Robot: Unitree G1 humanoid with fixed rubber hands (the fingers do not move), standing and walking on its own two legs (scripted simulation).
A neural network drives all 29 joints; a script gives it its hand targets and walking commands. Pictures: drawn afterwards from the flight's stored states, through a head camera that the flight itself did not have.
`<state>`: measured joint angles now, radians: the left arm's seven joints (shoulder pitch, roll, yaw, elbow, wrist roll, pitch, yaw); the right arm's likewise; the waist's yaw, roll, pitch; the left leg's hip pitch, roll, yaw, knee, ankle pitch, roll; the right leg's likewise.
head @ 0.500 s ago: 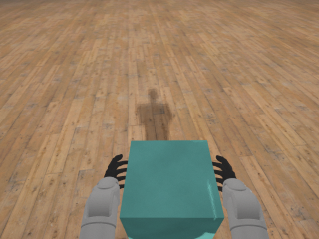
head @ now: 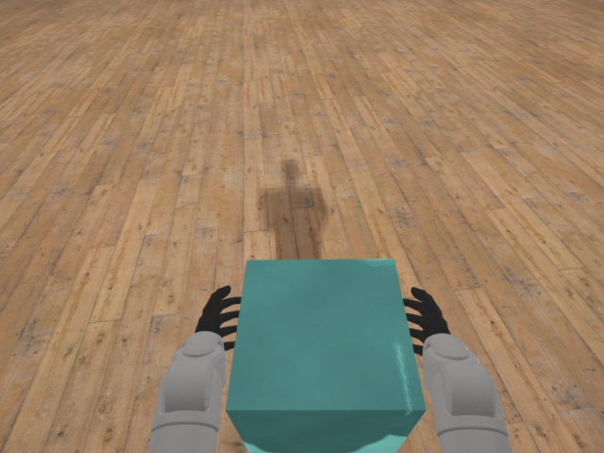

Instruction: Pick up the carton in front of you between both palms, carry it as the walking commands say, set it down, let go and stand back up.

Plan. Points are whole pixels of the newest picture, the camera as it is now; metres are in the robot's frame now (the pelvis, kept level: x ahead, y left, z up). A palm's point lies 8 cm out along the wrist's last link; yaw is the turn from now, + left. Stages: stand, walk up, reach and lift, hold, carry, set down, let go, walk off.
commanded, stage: hold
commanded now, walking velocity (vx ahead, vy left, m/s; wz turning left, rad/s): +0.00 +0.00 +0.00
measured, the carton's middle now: (320, 364) +0.28 +0.00 -0.04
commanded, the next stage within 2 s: set down in 0.40 s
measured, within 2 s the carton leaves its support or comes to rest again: neither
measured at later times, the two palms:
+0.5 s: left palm (202, 369) +0.24 +0.15 +0.04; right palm (432, 347) +0.27 -0.15 +0.03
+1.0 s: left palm (228, 379) +0.30 +0.16 -0.12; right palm (401, 367) +0.33 -0.14 -0.14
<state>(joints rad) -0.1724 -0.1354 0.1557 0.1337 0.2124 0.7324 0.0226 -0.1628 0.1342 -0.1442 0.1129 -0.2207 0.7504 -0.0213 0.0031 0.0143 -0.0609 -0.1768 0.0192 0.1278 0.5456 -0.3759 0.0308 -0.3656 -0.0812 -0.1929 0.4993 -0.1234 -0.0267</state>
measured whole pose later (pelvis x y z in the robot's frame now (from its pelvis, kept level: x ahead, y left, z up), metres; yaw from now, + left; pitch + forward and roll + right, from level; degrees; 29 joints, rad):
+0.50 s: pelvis -0.02 -0.04 +0.01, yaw +8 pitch -8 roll +0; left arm -0.23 -0.14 0.20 0.26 0.23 0.64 0.00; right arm -0.18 0.14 -0.17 0.15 -0.24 0.71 -0.04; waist 0.01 0.05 0.09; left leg -0.05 0.01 -0.02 0.47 -0.29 0.01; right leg -0.18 -0.01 -0.06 0.41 -0.11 -0.02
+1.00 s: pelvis -0.05 -0.06 -0.07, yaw +9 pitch +19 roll +1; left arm -0.63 -0.08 0.46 0.65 0.31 0.18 -0.06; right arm -0.54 0.18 -0.39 0.52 -0.30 0.22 -0.07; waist 0.01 0.04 0.07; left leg -0.92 -0.03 -0.09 1.02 -0.44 -0.03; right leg -1.03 0.03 -0.02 0.93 -0.22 -0.05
